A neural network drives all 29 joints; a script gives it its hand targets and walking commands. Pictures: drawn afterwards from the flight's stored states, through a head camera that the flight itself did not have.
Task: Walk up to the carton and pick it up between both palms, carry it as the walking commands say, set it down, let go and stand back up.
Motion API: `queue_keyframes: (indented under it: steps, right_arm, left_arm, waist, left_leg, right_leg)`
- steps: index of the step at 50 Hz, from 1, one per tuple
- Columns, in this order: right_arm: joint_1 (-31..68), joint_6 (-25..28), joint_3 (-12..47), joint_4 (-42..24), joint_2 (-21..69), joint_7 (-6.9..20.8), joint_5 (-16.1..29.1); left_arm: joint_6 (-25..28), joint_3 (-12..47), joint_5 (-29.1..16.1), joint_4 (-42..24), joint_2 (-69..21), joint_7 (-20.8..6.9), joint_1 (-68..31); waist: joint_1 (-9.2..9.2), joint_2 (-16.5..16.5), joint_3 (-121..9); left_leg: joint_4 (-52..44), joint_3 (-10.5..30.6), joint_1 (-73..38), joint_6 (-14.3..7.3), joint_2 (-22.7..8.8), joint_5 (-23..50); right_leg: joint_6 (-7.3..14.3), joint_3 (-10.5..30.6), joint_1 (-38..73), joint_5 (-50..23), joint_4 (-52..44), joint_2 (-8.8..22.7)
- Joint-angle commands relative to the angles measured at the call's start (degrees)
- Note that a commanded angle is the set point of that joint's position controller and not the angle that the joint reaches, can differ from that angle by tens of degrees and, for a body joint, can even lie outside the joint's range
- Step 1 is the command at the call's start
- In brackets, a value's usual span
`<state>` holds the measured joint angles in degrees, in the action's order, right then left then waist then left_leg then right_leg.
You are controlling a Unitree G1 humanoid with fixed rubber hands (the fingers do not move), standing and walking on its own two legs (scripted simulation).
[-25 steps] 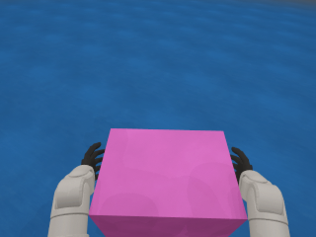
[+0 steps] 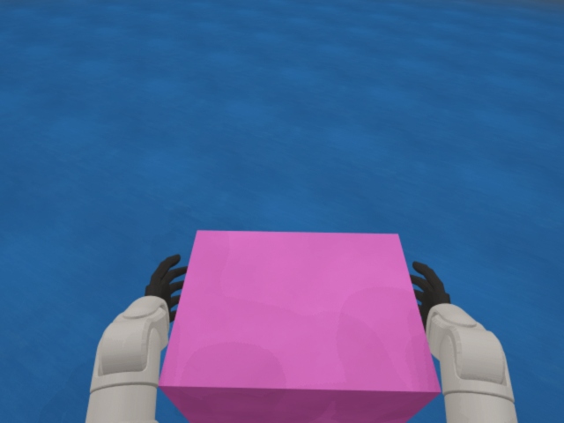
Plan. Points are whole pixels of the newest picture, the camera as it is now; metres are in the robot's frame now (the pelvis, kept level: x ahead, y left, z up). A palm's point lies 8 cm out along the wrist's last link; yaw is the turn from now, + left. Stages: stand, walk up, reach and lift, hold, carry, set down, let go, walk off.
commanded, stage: carry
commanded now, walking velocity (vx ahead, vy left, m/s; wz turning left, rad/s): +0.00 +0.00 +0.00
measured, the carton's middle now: (294, 343) +0.28 +0.00 -0.04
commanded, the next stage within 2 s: none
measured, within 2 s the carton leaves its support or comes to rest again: neither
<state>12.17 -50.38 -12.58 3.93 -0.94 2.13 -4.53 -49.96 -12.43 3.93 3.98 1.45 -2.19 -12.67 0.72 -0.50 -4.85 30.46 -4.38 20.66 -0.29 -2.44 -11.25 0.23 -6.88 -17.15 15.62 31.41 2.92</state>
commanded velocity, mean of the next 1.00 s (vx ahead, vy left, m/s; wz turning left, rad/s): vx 0.00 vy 0.00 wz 0.01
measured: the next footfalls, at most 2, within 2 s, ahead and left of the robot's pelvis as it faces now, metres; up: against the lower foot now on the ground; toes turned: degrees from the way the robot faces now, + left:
right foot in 1.62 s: +0.06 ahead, -0.03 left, +0.00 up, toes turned +10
left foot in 2.00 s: -0.08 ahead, +0.32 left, +0.00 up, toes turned +33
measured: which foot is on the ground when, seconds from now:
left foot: down 0.00-1.00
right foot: down 0.00-1.00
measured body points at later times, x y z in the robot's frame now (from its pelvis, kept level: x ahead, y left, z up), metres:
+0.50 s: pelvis +0.01 +0.00 +0.00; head -0.01 +0.00 +0.45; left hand +0.31 +0.19 +0.04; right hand +0.31 -0.20 +0.04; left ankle +0.05 +0.12 -0.73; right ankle +0.01 -0.11 -0.73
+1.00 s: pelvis +0.01 +0.00 +0.00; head -0.01 +0.00 +0.45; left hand +0.31 +0.19 +0.04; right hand +0.31 -0.20 +0.04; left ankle +0.05 +0.12 -0.73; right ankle +0.01 -0.11 -0.73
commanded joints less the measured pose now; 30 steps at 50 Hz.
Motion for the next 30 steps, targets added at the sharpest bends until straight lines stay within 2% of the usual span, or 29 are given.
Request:
queue_keyframes:
  steps: [1, 2, 3, 4, 5, 7, 8, 9, 11, 12, 13, 14, 15, 16, 17, 19, 20, 21, 22, 23, 24, 25, 26, 28, 29, 30]
  right_arm:
    - [35.3, 2.3, 32.3, -10.6, 41.6, 8.8, 12.9]
    - [30.9, 2.9, 29.4, -6.4, 40.6, 8.8, 10.0]
    - [33.5, 3.5, 31.2, -9.9, 40.4, 8.8, 11.4]
    - [32.6, 3.7, 32.1, -11.2, 40.8, 8.8, 12.0]
    - [32.4, 3.9, 31.6, -10.8, 41.5, 8.8, 11.7]
    - [37.7, 4.3, 33.5, -12.2, 41.1, 8.6, 13.4]
    - [36.4, 3.6, 34.3, -14.8, 41.5, 8.6, 14.2]
    - [37.4, 3.3, 35.2, -15.3, 40.9, 8.3, 14.9]
    - [30.8, 3.6, 29.7, -6.2, 39.2, 8.4, 10.2]
    - [30.7, 4.2, 32.0, -10.6, 40.0, 8.5, 11.8]
    - [33.2, 4.4, 32.4, -11.3, 40.7, 8.7, 12.4]
    - [30.6, 4.5, 31.7, -10.9, 40.6, 8.6, 12.0]
    - [36.9, 4.5, 33.8, -15.0, 40.6, 8.4, 14.1]
    - [35.3, 4.2, 32.6, -10.8, 40.6, 8.4, 13.1]
    - [36.4, 4.0, 33.7, -13.3, 39.7, 8.3, 13.9]
    - [35.3, 3.2, 33.8, -12.4, 40.2, 8.3, 13.9]
    - [30.8, 3.3, 30.4, -7.1, 39.5, 8.4, 10.8]
    - [35.4, 3.6, 31.7, -9.0, 39.2, 8.5, 12.3]
    - [30.2, 3.8, 30.3, -6.1, 39.5, 8.6, 10.6]
    - [30.1, 4.8, 28.5, -2.5, 38.8, 8.8, 9.0]
    - [29.6, 5.8, 28.5, -5.7, 39.1, 8.8, 9.0]
    - [31.0, 5.8, 31.4, -11.0, 41.0, 8.8, 11.2]
    - [34.3, 5.9, 31.6, -12.4, 40.6, 8.8, 11.9]
    - [40.1, 5.2, 34.0, -14.6, 41.1, 8.3, 14.3]
    - [35.4, 4.6, 32.2, -10.9, 39.6, 8.2, 12.6]
    - [34.7, 4.5, 32.3, -11.2, 38.8, 8.2, 12.6]
  left_arm:
    - [2.1, 34.0, -13.3, -11.9, -42.0, -8.8, -35.5]
    - [2.6, 30.6, -10.3, -7.1, -40.9, -9.0, -30.5]
    - [3.1, 32.1, -11.4, -9.0, -41.5, -9.0, -31.7]
    - [3.4, 32.9, -12.1, -11.3, -41.1, -9.0, -31.7]
    - [3.7, 32.5, -11.9, -11.4, -42.2, -9.0, -32.3]
    - [4.4, 34.3, -13.5, -14.0, -41.0, -8.6, -38.4]
    - [3.3, 35.4, -14.0, -15.0, -41.8, -8.6, -35.1]
    - [3.0, 36.4, -14.9, -16.2, -41.3, -8.5, -36.9]
    - [3.4, 30.3, -9.5, -5.9, -39.7, -8.6, -28.8]
    - [3.9, 32.5, -11.4, -9.8, -40.6, -8.7, -29.0]
    - [4.3, 33.2, -12.3, -12.4, -40.9, -8.7, -32.8]
    - [4.3, 32.5, -11.5, -11.5, -40.9, -8.7, -29.5]
    - [4.3, 34.9, -14.2, -15.5, -41.4, -8.4, -36.5]
    - [3.9, 34.0, -12.9, -12.1, -40.8, -8.4, -35.4]
    - [3.7, 35.2, -13.7, -13.8, -40.4, -8.3, -35.5]
    - [3.0, 34.9, -13.6, -13.4, -40.5, -8.4, -34.7]
    - [3.1, 32.0, -11.0, -8.6, -39.8, -8.6, -31.1]
    - [3.3, 33.5, -12.3, -9.6, -39.8, -8.6, -34.5]
    - [3.5, 31.4, -10.3, -6.7, -39.8, -8.7, -29.8]
    - [4.7, 29.5, -9.1, -3.4, -39.1, -9.0, -29.9]
    - [5.4, 29.1, -8.8, -4.8, -39.8, -9.1, -27.7]
    - [5.5, 32.2, -11.6, -10.3, -42.0, -9.2, -30.2]
    - [5.7, 33.0, -12.4, -11.8, -42.1, -8.9, -33.4]
    - [4.9, 35.6, -14.9, -15.2, -41.6, -8.4, -40.4]
    - [4.3, 33.9, -12.7, -11.4, -40.4, -8.4, -34.8]
    - [4.2, 33.8, -12.2, -11.6, -39.5, -8.2, -33.4]
  waist:
    - [-0.09, 1.4, -15.7]
    - [-0.16, 0.2, -16.7]
    - [-0.14, 0.6, -16.3]
    - [-0.14, -0.4, -17.0]
    - [-0.17, 0.8, -16.1]
    - [-0.13, 0.1, -17.6]
    - [-0.14, 0.2, -17.9]
    - [-0.12, 0.6, -17.0]
    - [-0.16, -0.4, -17.7]
    - [-0.13, -0.2, -19.4]
    - [-0.16, 0.6, -18.1]
    - [-0.11, 1.1, -18.7]
    - [-0.05, 1.5, -18.1]
    - [-0.02, 1.0, -17.3]
    - [-0.07, 1.3, -18.3]
    - [-0.16, 0.3, -17.0]
    - [-0.22, -0.3, -16.7]
    - [-0.08, 1.5, -16.7]
    - [-0.13, -0.5, -17.3]
    - [-0.12, -0.3, -16.4]
    - [-0.04, -0.1, -17.3]
    - [-0.12, -0.4, -16.3]
    - [-0.09, 1.3, -15.3]
    - [-0.06, 1.2, -16.0]
    - [-0.05, 1.4, -16.3]
    - [-0.01, 2.5, -17.3]
  left_leg:
    - [-4.1, 6.2, -7.7, -1.4, -5.4, 4.9]
    - [-3.4, 6.2, -8.3, -1.4, -5.5, 5.8]
    - [-3.5, 6.1, -7.7, -1.4, -5.5, 6.5]
    - [-3.1, 6.2, -8.3, -1.4, -5.7, 7.0]
    - [-3.4, 5.6, -8.7, -1.2, -5.6, 8.2]
    - [-3.1, 6.3, -8.8, -1.4, -5.9, 7.9]
    - [-2.9, 6.2, -8.7, -1.4, -6.0, 8.9]
    - [-2.5, 5.8, -8.5, -1.4, -5.8, 7.8]
    - [-2.5, 6.0, -8.4, -1.5, -5.7, 7.3]
    - [-1.9, 5.8, -9.4, -1.5, -5.6, 8.9]
    - [-2.8, 5.8, -9.4, -1.4, -5.7, 10.8]
    - [-2.5, 5.7, -10.0, -1.4, -6.0, 12.1]
    - [-2.3, 5.9, -9.6, -1.4, -6.1, 12.4]
    - [-2.4, 5.7, -9.4, -1.2, -6.0, 10.8]
    - [-2.2, 5.7, -9.9, -1.4, -6.0, 10.4]
    - [-2.7, 5.6, -8.5, -1.4, -5.9, 8.0]
    - [-2.7, 5.5, -8.5, -1.3, -5.6, 8.3]
    - [-2.8, 5.7, -8.6, -1.3, -5.6, 9.8]
    - [-2.5, 5.9, -8.9, -1.5, -6.0, 9.4]
    - [-2.8, 5.6, -8.3, -1.3, -5.8, 9.2]
    - [-2.5, 5.7, -8.5, -1.3, -5.9, 8.9]
    - [-3.1, 5.8, -8.5, -1.3, -5.7, 8.4]
    - [-3.6, 5.5, -8.0, -1.0, -5.8, 8.4]
    - [-3.2, 6.0, -8.4, -1.5, -6.0, 8.2]
    - [-3.4, 5.7, -8.6, -1.3, -6.0, 7.7]
    - [-3.6, 5.8, -8.9, -1.5, -6.1, 8.6]
  right_leg:
    - [2.0, 6.6, 4.4, -4.6, -5.6, 5.6]
    - [2.0, 6.7, 4.7, -6.0, -5.7, 5.9]
    - [1.9, 6.4, 5.0, -6.8, -5.7, 5.5]
    - [1.9, 6.6, 5.3, -7.9, -5.7, 5.9]
    - [1.8, 6.5, 4.4, -8.7, -5.5, 5.9]
    - [1.9, 6.5, 6.3, -8.6, -5.3, 5.8]
    - [1.9, 6.4, 6.5, -9.2, -5.1, 5.7]
    - [2.0, 6.6, 6.0, -8.9, -5.5, 5.6]
    - [2.3, 6.8, 6.5, -9.4, -5.4, 5.7]
    - [2.3, 6.7, 7.1, -10.9, -4.9, 6.0]
    - [1.9, 6.4, 6.3, -11.6, -4.6, 5.8]
    - [2.0, 6.2, 6.7, -11.7, -4.1, 5.7]
    - [1.8, 6.5, 6.2, -11.5, -4.3, 5.7]
    - [2.0, 6.5, 6.0, -10.8, -4.6, 5.8]
    - [2.0, 6.6, 6.1, -10.2, -4.5, 5.8]
    - [2.1, 6.4, 6.2, -9.1, -5.4, 5.7]
    - [2.1, 6.4, 6.1, -9.5, -5.4, 5.7]
    - [2.2, 6.6, 5.4, -9.7, -4.6, 5.8]
    - [2.0, 6.4, 6.1, -9.8, -5.1, 5.7]
    - [1.9, 6.4, 6.1, -10.2, -5.1, 5.7]
    - [2.0, 6.7, 6.6, -10.0, -5.1, 6.1]
    - [2.0, 7.0, 5.7, -9.3, -5.4, 5.9]
    - [1.9, 6.7, 5.0, -8.6, -5.2, 5.7]
    - [2.0, 6.6, 5.6, -8.3, -5.3, 5.6]
    - [2.0, 6.5, 5.7, -7.1, -5.0, 5.6]
    - [2.0, 6.3, 6.3, -7.2, -4.5, 5.5]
